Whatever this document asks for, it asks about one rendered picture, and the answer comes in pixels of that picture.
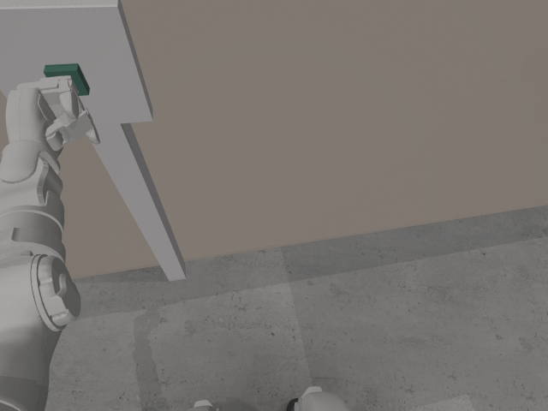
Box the right robot shin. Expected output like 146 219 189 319
301 386 323 398

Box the robot left upper arm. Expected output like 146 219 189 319
0 254 80 411

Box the robot shin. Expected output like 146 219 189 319
194 400 213 408
301 386 323 398

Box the robot left forearm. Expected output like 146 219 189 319
0 140 66 264

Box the left robot shin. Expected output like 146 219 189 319
194 400 213 408

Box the robot left hand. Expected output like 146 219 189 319
6 75 100 158

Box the panel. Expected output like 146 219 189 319
0 0 186 281

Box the button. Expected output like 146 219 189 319
44 63 90 96

